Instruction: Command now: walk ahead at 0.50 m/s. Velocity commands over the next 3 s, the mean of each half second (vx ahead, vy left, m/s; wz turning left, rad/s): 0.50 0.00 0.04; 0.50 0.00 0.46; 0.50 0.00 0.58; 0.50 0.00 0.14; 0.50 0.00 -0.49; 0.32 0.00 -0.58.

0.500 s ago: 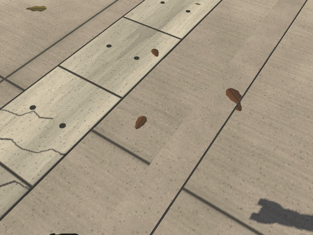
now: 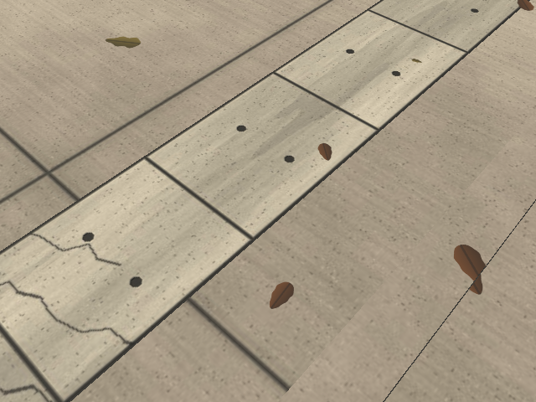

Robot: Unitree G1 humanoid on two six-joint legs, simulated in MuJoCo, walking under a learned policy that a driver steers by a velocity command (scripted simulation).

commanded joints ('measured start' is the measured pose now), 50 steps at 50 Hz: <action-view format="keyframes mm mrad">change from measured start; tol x32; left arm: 1 -2 161 24 -34 -4 10 12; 24 -441 77 27 -183 -15 -23 -17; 31 85 273 102 -53 12 -42 -9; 50 -71 165 68 -54 10 -36 39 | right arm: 1 60 -102 -35 -48 4 -27 14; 4 460 -289 -100 50 -20 -13 -7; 30 444 -11 -33 75 4 5 -39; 50 -67 -54 -57 -114 14 46 28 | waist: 1 -130 -147 -28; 4 -244 235 -358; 23 -128 64 94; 31 29 -317 -348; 50 -10 -40 133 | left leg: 1 241 -97 83 -65 -30 54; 5 927 294 -809 -461 -392 260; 10 432 164 -322 -582 -129 174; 26 557 177 -180 -555 -87 130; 33 -56 8 -164 567 -249 13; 50 -55 24 -24 -47 166 31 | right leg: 1 -61 -245 48 160 842 -145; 3 -451 -94 -47 678 720 -36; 4 -644 40 58 946 -118 -11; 5 -788 12 188 1126 -213 -30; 26 -562 -98 75 308 260 34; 29 -130 -111 87 293 184 -15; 31 278 -415 721 103 -270 -186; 36 -133 -300 264 8 56 -99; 50 -13 -302 -141 -53 363 -106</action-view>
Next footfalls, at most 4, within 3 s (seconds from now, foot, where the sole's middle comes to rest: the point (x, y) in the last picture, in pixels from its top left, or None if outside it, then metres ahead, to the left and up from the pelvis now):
0.02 left None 0.21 0.13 -0.74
0.58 right None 0.49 -0.15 -0.74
1.14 left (242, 300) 0.73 0.16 -0.74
1.62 right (263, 200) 1.08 0.13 -0.74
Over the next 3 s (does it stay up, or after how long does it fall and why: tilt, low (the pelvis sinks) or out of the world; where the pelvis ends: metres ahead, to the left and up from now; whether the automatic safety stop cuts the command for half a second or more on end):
stays up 1.49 0.44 0.02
